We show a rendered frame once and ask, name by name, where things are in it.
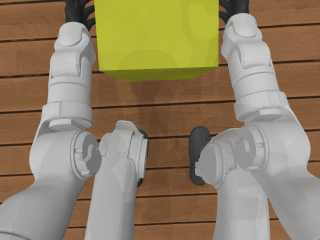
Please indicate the right robot foot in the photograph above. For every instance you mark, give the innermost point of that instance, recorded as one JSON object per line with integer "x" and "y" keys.
{"x": 198, "y": 138}

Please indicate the robot left thigh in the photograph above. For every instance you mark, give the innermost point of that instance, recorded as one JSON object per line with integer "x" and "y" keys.
{"x": 112, "y": 206}

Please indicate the robot left forearm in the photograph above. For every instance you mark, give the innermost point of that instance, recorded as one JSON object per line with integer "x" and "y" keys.
{"x": 68, "y": 105}

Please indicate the robot right forearm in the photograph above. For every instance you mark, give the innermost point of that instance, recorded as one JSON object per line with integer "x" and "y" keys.
{"x": 253, "y": 78}

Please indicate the robot right hand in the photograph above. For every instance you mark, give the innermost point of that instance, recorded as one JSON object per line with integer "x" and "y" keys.
{"x": 232, "y": 7}

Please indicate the robot left upper arm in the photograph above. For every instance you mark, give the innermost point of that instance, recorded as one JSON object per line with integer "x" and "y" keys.
{"x": 61, "y": 163}

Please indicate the carton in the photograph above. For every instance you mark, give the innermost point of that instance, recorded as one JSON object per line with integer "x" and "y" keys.
{"x": 153, "y": 40}

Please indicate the robot left hand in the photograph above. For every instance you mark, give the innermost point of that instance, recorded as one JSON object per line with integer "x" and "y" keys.
{"x": 75, "y": 11}

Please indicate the robot right upper arm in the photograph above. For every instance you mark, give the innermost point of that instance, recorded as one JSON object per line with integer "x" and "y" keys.
{"x": 276, "y": 153}

